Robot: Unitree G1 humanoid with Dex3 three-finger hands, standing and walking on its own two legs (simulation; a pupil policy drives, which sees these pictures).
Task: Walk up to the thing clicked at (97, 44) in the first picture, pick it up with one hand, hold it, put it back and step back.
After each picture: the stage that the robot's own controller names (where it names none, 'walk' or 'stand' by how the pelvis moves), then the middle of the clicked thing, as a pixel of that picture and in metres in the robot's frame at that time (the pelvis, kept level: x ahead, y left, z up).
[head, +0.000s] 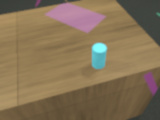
stand; (98, 56) +0.56 -0.04 -0.07
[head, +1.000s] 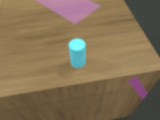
rise first; (77, 53) +0.50 +0.06 -0.03
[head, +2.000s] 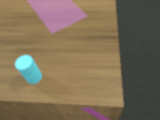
rise first; (29, 70) +0.41 +0.28 -0.04
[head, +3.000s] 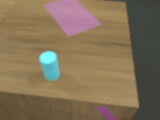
stand; (50, 66) +0.46 +0.18 -0.04
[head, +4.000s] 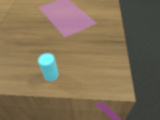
stand; (48, 67) +0.47 +0.19 -0.06
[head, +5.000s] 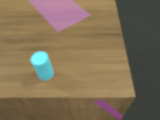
stand; (42, 66) +0.45 +0.20 -0.05
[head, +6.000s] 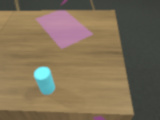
stand; (45, 81) +0.43 +0.20 -0.07
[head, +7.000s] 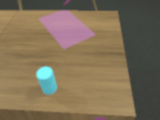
stand; (47, 81) +0.43 +0.19 -0.07
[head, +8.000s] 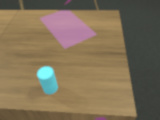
rise first; (48, 80) +0.43 +0.19 -0.07
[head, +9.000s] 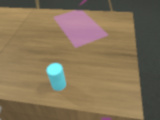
rise first; (56, 77) +0.44 +0.18 -0.06
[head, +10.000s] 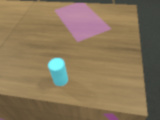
go down; (58, 72) +0.45 +0.16 -0.05
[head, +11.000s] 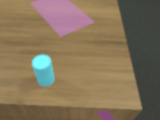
go down; (44, 71) +0.43 +0.16 -0.01
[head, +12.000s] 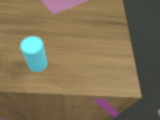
close in; (35, 55) +0.44 +0.16 +0.01
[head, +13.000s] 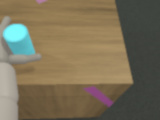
close; (20, 44) +0.47 +0.17 +0.04
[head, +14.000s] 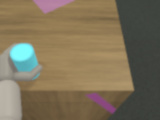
lift; (26, 62) +0.42 +0.17 +0.03
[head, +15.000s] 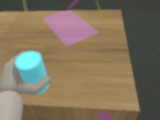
lift; (33, 73) +0.32 +0.16 +0.15
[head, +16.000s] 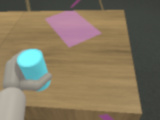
hold; (35, 71) +0.33 +0.17 +0.14
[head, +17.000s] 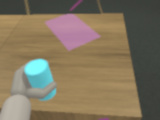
hold; (41, 80) +0.32 +0.16 +0.11
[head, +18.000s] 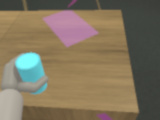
crouch; (32, 74) +0.34 +0.18 +0.12
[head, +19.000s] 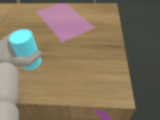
crouch; (26, 50) +0.42 +0.19 +0.13
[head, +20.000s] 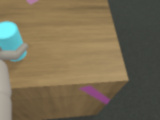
lower; (11, 42) +0.49 +0.18 +0.04
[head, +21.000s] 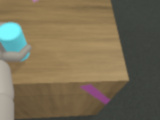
lower; (14, 43) +0.48 +0.17 +0.04
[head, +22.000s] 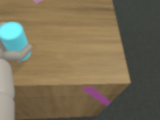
lower; (16, 43) +0.48 +0.17 +0.03
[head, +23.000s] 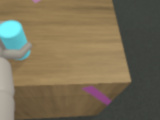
lower; (15, 41) +0.49 +0.18 +0.04
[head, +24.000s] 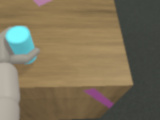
open; (22, 46) +0.47 +0.16 +0.03
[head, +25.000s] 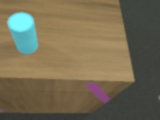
rise; (24, 34) +0.48 +0.16 +0.04
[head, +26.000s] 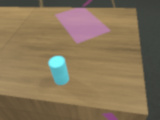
sink last; (59, 70) +0.46 +0.17 -0.01
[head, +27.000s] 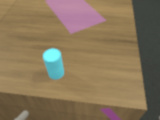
stand; (54, 64) +0.45 +0.16 -0.01
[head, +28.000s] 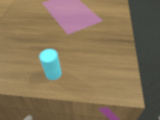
stand; (51, 65) +0.45 +0.16 +0.00
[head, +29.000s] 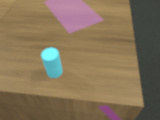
stand; (52, 63) +0.46 +0.17 -0.01
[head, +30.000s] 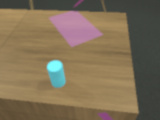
stand; (56, 74) +0.47 +0.16 -0.06
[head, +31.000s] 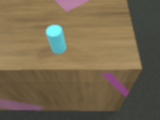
walk; (56, 39) +0.56 +0.15 -0.04
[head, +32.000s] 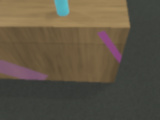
walk; (61, 3) +0.82 +0.15 -0.05
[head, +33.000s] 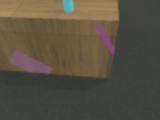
stand; (68, 2) +1.08 +0.16 -0.05
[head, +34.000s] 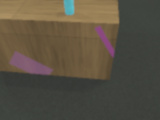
stand; (69, 5) +1.08 +0.14 -0.07
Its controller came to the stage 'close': yes
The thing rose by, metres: 0.21
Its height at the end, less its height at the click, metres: +0.00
